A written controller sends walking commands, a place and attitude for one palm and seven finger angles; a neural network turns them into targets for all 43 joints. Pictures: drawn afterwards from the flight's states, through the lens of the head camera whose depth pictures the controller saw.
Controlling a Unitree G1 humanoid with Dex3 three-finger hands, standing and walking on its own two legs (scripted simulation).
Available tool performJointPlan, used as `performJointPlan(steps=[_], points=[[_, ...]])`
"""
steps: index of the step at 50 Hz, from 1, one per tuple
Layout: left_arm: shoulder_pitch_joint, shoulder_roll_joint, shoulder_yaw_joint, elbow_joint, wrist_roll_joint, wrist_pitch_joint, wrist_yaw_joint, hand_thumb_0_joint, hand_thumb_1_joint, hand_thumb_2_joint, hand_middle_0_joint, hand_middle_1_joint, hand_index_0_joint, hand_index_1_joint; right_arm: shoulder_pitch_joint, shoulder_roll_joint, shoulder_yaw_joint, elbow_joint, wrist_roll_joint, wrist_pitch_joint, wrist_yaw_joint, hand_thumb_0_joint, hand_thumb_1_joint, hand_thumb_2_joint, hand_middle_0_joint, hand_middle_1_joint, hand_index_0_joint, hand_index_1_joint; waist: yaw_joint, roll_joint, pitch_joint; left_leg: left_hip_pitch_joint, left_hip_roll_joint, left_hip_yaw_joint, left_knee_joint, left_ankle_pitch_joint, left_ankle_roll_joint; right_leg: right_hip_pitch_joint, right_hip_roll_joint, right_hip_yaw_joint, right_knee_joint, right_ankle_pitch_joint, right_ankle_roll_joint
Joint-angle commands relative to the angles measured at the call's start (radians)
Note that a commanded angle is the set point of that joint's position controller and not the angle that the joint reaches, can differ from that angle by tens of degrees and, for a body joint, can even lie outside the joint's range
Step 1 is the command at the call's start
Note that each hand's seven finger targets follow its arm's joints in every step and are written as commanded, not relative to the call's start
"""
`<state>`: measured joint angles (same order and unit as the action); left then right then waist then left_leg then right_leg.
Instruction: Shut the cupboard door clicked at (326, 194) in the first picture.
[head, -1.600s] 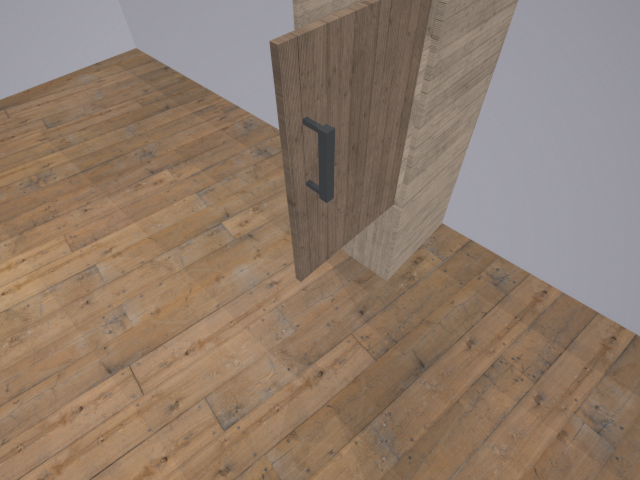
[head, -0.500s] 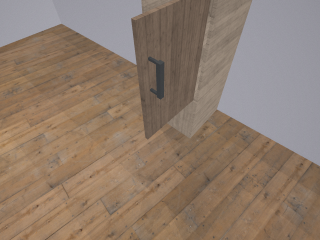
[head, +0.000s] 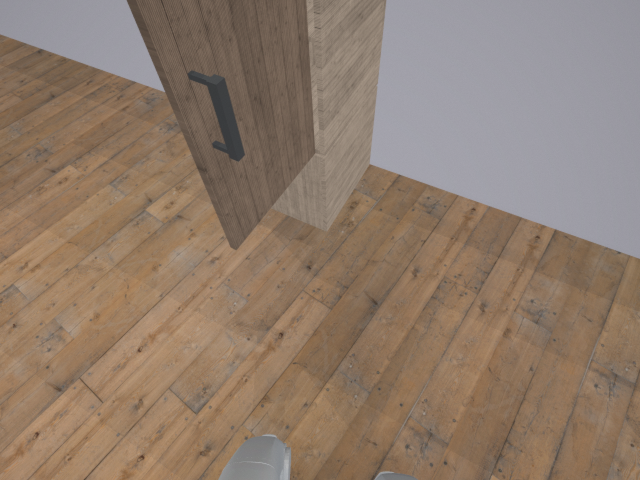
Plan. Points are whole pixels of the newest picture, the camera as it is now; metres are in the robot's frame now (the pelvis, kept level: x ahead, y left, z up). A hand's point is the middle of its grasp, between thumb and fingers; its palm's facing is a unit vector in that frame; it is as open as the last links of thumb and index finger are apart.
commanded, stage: walk around to get in front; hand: left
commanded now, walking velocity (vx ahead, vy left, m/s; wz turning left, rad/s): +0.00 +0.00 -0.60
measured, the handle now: (217, 118) +0.63 +0.22 +0.04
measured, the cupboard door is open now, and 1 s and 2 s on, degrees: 88 88 88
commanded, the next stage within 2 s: none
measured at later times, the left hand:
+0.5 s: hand (198, 449) +0.16 +0.20 -0.15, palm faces -0.28 -0.92 -0.27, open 7.4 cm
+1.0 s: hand (254, 424) +0.20 +0.12 -0.16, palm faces -0.57 -0.80 -0.20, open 7.4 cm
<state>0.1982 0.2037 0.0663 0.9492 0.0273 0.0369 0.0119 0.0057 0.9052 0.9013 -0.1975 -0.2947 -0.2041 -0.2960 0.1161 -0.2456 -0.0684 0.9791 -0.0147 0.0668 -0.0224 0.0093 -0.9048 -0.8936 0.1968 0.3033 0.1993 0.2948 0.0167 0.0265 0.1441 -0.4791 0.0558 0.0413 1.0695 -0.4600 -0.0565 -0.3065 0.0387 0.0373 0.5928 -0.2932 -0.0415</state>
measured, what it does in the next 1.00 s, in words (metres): steps on the spot, turning right: left foot, then right foot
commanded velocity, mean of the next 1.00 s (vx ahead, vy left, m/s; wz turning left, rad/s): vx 0.00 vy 0.00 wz -0.60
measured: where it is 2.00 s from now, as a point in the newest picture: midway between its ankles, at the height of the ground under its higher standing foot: outside the picture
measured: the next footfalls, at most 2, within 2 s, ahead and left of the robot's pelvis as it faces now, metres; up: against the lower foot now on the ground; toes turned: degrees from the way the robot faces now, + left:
left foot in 0.20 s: +0.05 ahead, +0.16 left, +0.00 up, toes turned -8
right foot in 0.52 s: -0.01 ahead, -0.12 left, +0.00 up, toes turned -21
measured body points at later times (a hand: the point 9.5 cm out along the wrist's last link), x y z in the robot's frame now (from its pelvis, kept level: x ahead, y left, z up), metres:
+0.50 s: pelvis -0.01 +0.01 +0.00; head +0.04 -0.01 +0.44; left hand +0.17 +0.25 -0.13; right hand -0.02 -0.26 -0.15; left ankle +0.01 +0.16 -0.73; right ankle -0.04 -0.10 -0.72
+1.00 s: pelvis -0.01 +0.02 +0.01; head +0.05 -0.01 +0.45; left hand +0.23 +0.17 -0.14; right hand -0.12 -0.22 -0.13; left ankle +0.06 +0.13 -0.73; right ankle -0.10 -0.08 -0.67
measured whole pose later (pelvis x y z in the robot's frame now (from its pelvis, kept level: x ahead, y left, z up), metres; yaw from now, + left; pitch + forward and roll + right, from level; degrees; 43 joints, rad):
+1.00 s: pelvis -0.01 +0.02 +0.01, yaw -36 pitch +2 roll -2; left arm 0.10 0.25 0.08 0.89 0.02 0.07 -0.04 0.01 0.91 0.90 -0.20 -0.29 -0.20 -0.30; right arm 0.23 -0.22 -0.02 0.91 -0.04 0.01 -0.03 0.01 -0.90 -0.89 0.20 0.30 0.20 0.30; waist 0.00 0.00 0.11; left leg -0.27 0.12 0.10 0.52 -0.27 -0.02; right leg -0.45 0.00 -0.04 0.95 -0.48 0.05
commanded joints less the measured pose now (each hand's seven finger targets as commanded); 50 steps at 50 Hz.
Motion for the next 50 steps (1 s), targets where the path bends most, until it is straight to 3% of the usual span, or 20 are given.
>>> performJointPlan(steps=[1, 5, 8, 10, 11, 12, 15, 20, 23, 24, 25, 26, 30, 38, 39, 40, 41, 42, 45, 50], points=[[0.046, 0.22, 0.053, -0.063, 0.0, -0.018, 0.014, 0.0, 0.9, 0.9, -0.2, -0.3, -0.2, -0.3, -0.023, -0.051, -0.008, -0.106, 0.01, -0.035, -0.014, 0.0, -0.9, -0.9, 0.2, 0.3, 0.2, 0.3, 0.01, -0.137, -0.216, -0.004, -0.009, -0.037, -0.094, 0.014, -0.008, 0.199, -0.25, 0.328, -0.199, 0.531, -0.159], [0.045, 0.226, 0.062, -0.063, 0.004, -0.011, 0.01, 0.0, 0.9, 0.9, -0.2, -0.3, -0.2, -0.3, -0.025, -0.052, -0.006, -0.127, 0.018, -0.046, -0.018, 0.0, -0.9, -0.9, 0.2, 0.3, 0.2, 0.3, 0.012, -0.182, -0.213, 0.069, -0.029, -0.045, -0.299, 0.0, 0.002, 0.199, -0.236, 0.386, -0.183, 0.54, -0.153], [-0.027, 0.21, 0.054, -0.083, -0.012, -0.001, 0.001, 0.0, 0.9, 0.9, -0.2, -0.3, -0.2, -0.3, 0.101, -0.081, -0.007, -0.089, 0.018, -0.061, -0.031, 0.0, -0.9, -0.9, 0.2, 0.3, 0.2, 0.3, -0.057, -0.14, -0.238, 0.378, -0.016, -0.033, -0.648, 0.222, 0.019, 0.006, -0.149, 0.328, -0.097, 0.426, -0.05], [-0.022, 0.12, 0.032, -0.131, -0.019, 0.0, -0.019, 0.0, 0.9, 0.9, -0.2, -0.3, -0.2, -0.3, 0.122, -0.238, -0.033, -0.114, -0.007, -0.07, -0.035, 0.0, -0.9, -0.9, 0.2, 0.3, 0.2, 0.3, -0.053, 0.318, -0.205, 0.474, 0.434, -0.45, -0.827, 0.373, 0.2, -0.284, 0.027, 0.038, 0.277, -0.312, 0.074], [-0.057, 0.165, 0.043, -0.159, -0.009, -0.003, -0.03, 0.0, 0.9, 0.9, -0.2, -0.3, -0.2, -0.3, 0.103, -0.26, -0.03, -0.137, -0.017, -0.067, -0.039, 0.0, -0.9, -0.9, 0.2, 0.3, 0.2, 0.3, -0.055, 0.194, -0.157, 0.302, 0.481, -0.455, -0.808, 0.382, 0.28, -0.258, -0.025, 0.03, 0.455, -0.325, 0.089], [-0.083, 0.163, 0.053, -0.125, 0.007, 0.003, -0.033, 0.0, 0.9, 0.9, -0.2, -0.3, -0.2, -0.3, 0.095, -0.202, -0.019, -0.126, -0.027, -0.077, -0.034, 0.0, -0.9, -0.9, 0.2, 0.3, 0.2, 0.3, -0.037, 0.155, -0.145, 0.311, 0.375, -0.381, -0.773, 0.577, 0.25, -0.274, -0.012, 0.035, 0.556, -0.263, 0.093], [-0.06, 0.128, 0.042, -0.114, -0.006, 0.011, -0.047, 0.0, 0.9, 0.9, -0.2, -0.3, -0.2, -0.3, 0.046, -0.166, -0.009, -0.155, -0.022, -0.075, -0.036, 0.0, -0.9, -0.9, 0.2, 0.3, 0.2, 0.3, -0.005, 0.171, -0.166, 0.371, 0.256, -0.114, -0.677, 0.762, 0.187, -0.275, -0.046, -0.029, 0.551, -0.2, 0.11], [-0.109, 0.116, 0.026, -0.139, -0.008, 0.009, -0.06, 0.0, 0.9, 0.9, -0.2, -0.3, -0.2, -0.3, 0.112, -0.194, -0.023, -0.131, -0.022, -0.067, -0.022, 0.0, -0.9, -0.9, 0.2, 0.3, 0.2, 0.3, -0.043, 0.189, -0.163, 0.354, 0.26, -0.023, -0.649, 0.69, 0.158, -0.107, -0.034, -0.128, 0.228, -0.162, 0.088], [-0.027, 0.142, 0.031, -0.116, -0.012, 0.0, -0.057, 0.0, 0.9, 0.9, -0.2, -0.3, -0.2, -0.3, 0.082, -0.218, -0.03, -0.138, -0.013, -0.061, -0.013, 0.0, -0.9, -0.9, 0.2, 0.3, 0.2, 0.3, 0.003, 0.156, -0.186, 0.276, 0.257, 0.015, -0.539, 0.599, 0.107, 0.098, -0.028, -0.138, -0.025, 0.01, 0.054], [0.046, 0.197, 0.043, -0.095, -0.007, -0.009, -0.051, 0.0, 0.9, 0.9, -0.2, -0.3, -0.2, -0.3, 0.068, -0.196, -0.03, -0.151, -0.005, -0.058, -0.009, 0.0, -0.9, -0.9, 0.2, 0.3, 0.2, 0.3, 0.039, 0.035, -0.207, 0.165, 0.205, 0.063, -0.382, 0.456, 0.051, 0.254, -0.094, -0.05, -0.166, 0.206, 0.024], [0.097, 0.329, 0.066, -0.083, 0.005, -0.024, -0.031, 0.0, 0.9, 0.9, -0.2, -0.3, -0.2, -0.3, 0.06, -0.097, -0.009, -0.194, 0.005, -0.055, 0.0, 0.0, -0.9, -0.9, 0.2, 0.3, 0.2, 0.3, 0.056, -0.361, -0.225, -0.099, 0.037, 0.16, -0.115, -0.068, -0.021, 0.4, -0.387, 0.364, -0.261, 0.536, -0.095], [0.15, 0.365, 0.069, -0.071, -0.012, -0.022, -0.016, 0.0, 0.9, 0.9, -0.2, -0.3, -0.2, -0.3, 0.013, -0.127, -0.001, -0.209, 0.01, -0.045, -0.01, 0.0, -0.9, -0.9, 0.2, 0.3, 0.2, 0.3, 0.103, -0.332, -0.228, -0.114, 0.035, 0.004, 0.037, -0.222, -0.012, 0.302, -0.467, 0.423, -0.251, 0.619, -0.203], [-0.013, 0.249, 0.05, -0.116, -0.004, -0.014, 0.01, 0.0, 0.9, 0.9, -0.2, -0.3, -0.2, -0.3, 0.023, -0.103, 0.0, -0.166, 0.01, -0.044, -0.011, 0.0, -0.9, -0.9, 0.2, 0.3, 0.2, 0.3, 0.006, -0.236, -0.243, -0.056, 0.046, -0.038, 0.021, -0.04, -0.024, 0.224, -0.278, 0.265, -0.162, 0.6, -0.162], [-0.092, 0.242, 0.048, -0.134, -0.006, 0.005, -0.009, 0.0, 0.9, 0.9, -0.2, -0.3, -0.2, -0.3, 0.156, -0.088, -0.001, -0.122, 0.013, -0.052, -0.013, 0.0, -0.9, -0.9, 0.2, 0.3, 0.2, 0.3, -0.062, -0.178, -0.191, 0.285, -0.03, 0.003, -0.522, 0.165, 0.003, -0.04, -0.184, 0.318, -0.167, 0.206, -0.075], [-0.101, 0.204, 0.039, -0.149, -0.015, 0.01, -0.013, 0.0, 0.9, 0.9, -0.2, -0.3, -0.2, -0.3, 0.198, -0.132, -0.006, -0.11, 0.007, -0.062, -0.02, 0.0, -0.9, -0.9, 0.2, 0.3, 0.2, 0.3, -0.081, -0.063, -0.192, 0.393, 0.051, -0.083, -0.675, 0.147, 0.033, -0.158, -0.113, 0.267, -0.092, 0.072, -0.024], [-0.069, 0.138, 0.023, -0.165, -0.022, 0.014, -0.024, 0.0, 0.9, 0.9, -0.2, -0.3, -0.2, -0.3, 0.2, -0.235, -0.026, -0.12, -0.01, -0.07, -0.021, 0.0, -0.9, -0.9, 0.2, 0.3, 0.2, 0.3, -0.07, 0.25, -0.19, 0.442, 0.312, -0.384, -0.812, 0.095, 0.124, -0.302, 0.03, 0.11, 0.141, -0.186, 0.042], [-0.1, 0.157, 0.03, -0.186, -0.018, 0.009, -0.032, 0.0, 0.9, 0.9, -0.2, -0.3, -0.2, -0.3, 0.207, -0.283, -0.03, -0.141, -0.018, -0.073, -0.032, 0.0, -0.9, -0.9, 0.2, 0.3, 0.2, 0.3, -0.078, 0.252, -0.18, 0.326, 0.47, -0.5, -0.868, 0.139, 0.228, -0.278, 0.011, 0.012, 0.38, -0.324, 0.072], [-0.121, 0.175, 0.039, -0.173, -0.002, 0.008, -0.041, 0.0, 0.9, 0.9, -0.2, -0.3, -0.2, -0.3, 0.184, -0.252, -0.025, -0.139, -0.024, -0.082, -0.028, 0.0, -0.9, -0.9, 0.2, 0.3, 0.2, 0.3, -0.064, 0.154, -0.168, 0.276, 0.434, -0.467, -0.842, 0.253, 0.249, -0.262, -0.019, 0.036, 0.519, -0.283, 0.073], [-0.097, 0.125, 0.037, -0.137, -0.007, 0.014, -0.058, 0.0, 0.9, 0.9, -0.2, -0.3, -0.2, -0.3, 0.091, -0.185, -0.007, -0.159, -0.023, -0.081, -0.029, 0.0, -0.9, -0.9, 0.2, 0.3, 0.2, 0.3, -0.012, 0.183, -0.157, 0.299, 0.279, -0.138, -0.734, 0.528, 0.181, -0.245, -0.058, -0.035, 0.527, -0.196, 0.097], [-0.13, 0.102, 0.016, -0.146, -0.011, 0.005, -0.059, 0.0, 0.9, 0.9, -0.2, -0.3, -0.2, -0.3, 0.183, -0.208, -0.024, -0.119, -0.021, -0.072, -0.018, 0.0, -0.9, -0.9, 0.2, 0.3, 0.2, 0.3, -0.06, 0.193, -0.21, 0.388, 0.281, -0.02, -0.63, 0.715, 0.158, -0.08, -0.03, -0.135, 0.172, -0.184, 0.077]])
